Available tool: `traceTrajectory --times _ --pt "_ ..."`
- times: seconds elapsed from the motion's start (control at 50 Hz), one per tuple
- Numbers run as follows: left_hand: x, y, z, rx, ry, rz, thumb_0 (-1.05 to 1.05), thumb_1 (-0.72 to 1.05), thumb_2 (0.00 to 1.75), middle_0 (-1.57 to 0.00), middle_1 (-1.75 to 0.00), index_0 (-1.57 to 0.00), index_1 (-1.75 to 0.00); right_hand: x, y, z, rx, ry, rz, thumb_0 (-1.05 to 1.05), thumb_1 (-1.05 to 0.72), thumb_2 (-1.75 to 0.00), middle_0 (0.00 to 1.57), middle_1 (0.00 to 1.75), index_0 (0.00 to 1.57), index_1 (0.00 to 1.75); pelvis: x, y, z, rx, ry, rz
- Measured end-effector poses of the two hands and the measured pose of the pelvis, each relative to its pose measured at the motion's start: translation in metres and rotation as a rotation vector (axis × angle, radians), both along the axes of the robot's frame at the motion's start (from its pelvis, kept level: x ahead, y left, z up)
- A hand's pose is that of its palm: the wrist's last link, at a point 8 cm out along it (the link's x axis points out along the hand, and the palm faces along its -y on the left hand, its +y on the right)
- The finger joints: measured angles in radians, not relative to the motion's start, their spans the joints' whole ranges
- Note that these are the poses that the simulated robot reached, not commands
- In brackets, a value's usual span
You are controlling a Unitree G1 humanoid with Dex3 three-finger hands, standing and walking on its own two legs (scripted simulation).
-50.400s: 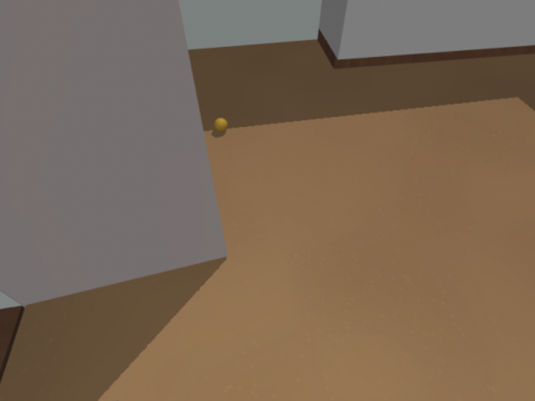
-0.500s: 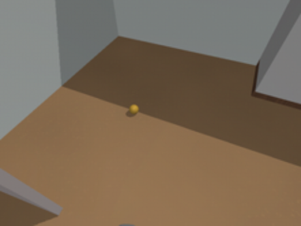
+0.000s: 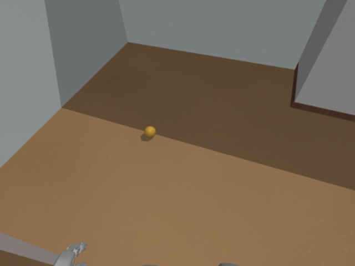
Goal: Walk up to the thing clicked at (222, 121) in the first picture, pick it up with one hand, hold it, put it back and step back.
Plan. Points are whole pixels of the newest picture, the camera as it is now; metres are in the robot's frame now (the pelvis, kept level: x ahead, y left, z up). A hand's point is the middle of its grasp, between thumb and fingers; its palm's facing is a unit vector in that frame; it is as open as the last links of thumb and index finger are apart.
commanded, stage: step back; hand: left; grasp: from above
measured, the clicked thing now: (150, 131) +1.04 +0.28 -0.72
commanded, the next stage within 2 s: stand in 0.10 s
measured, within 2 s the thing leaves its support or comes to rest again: neither
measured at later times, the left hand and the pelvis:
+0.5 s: hand out of the picture +0.09 +0.27 -0.14, palm faces -0.01 -0.95 -0.32, open 7.4 cm; pelvis +0.02 +0.02 +0.02, yaw +0 degrees
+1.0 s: hand out of the picture +0.09 +0.25 -0.13, palm faces -0.04 -0.94 -0.34, open 7.4 cm; pelvis +0.02 +0.00 +0.02, yaw +0 degrees
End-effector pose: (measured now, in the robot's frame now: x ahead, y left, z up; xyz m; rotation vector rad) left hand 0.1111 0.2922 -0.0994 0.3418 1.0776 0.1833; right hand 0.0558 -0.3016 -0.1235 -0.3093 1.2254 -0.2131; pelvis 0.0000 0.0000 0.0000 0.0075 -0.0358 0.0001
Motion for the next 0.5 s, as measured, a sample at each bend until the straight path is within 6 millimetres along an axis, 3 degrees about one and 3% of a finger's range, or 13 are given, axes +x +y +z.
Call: traceTrajectory --times 0.14,0.32,0.5 --pt "0.009 0.009 -0.007 -0.036 -0.001 0.034 0.00 0.90 0.89 -0.20 -0.30 -0.21 -0.30 0.016 0.013 0.010 -0.016 -0.001 0.027 0.00 -0.91 -0.90 0.20 0.30 0.20 0.30 0.006 0.010 0.003 0.007 -0.002 0.001" --pt "-0.007 0.016 -0.010 -0.062 0.083 0.044 0.00 0.90 0.89 -0.20 -0.30 -0.20 -0.30 0.042 0.025 0.030 -0.012 -0.049 0.035 0.00 -0.91 -0.90 0.20 0.30 0.21 0.30 0.015 0.017 0.016 -0.009 -0.012 -0.003" --pt "-0.024 0.020 -0.002 -0.039 0.126 0.054 0.00 0.90 0.89 -0.20 -0.30 -0.20 -0.30 0.060 0.028 0.033 0.005 -0.081 0.045 0.00 -0.91 -0.90 0.20 0.30 0.20 0.30 0.015 0.016 0.021 -0.005 -0.015 -0.003"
